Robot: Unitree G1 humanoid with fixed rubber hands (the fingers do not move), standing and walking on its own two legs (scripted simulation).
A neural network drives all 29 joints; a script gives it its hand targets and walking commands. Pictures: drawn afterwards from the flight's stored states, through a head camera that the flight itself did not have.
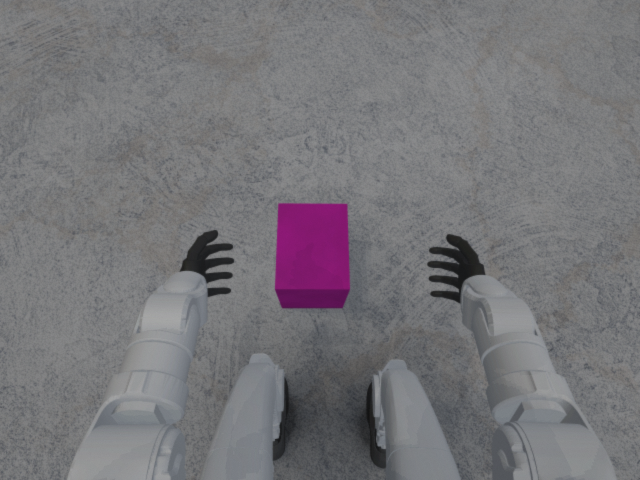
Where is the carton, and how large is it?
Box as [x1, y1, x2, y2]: [275, 203, 349, 307]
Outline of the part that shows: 278,203 275,290 281,306 342,307 349,290 346,204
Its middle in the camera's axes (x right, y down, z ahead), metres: -0.02 +0.06 +1.04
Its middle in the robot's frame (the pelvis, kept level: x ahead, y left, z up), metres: +0.53 +0.02 -0.56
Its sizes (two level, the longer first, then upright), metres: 0.219 0.173 0.233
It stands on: the floor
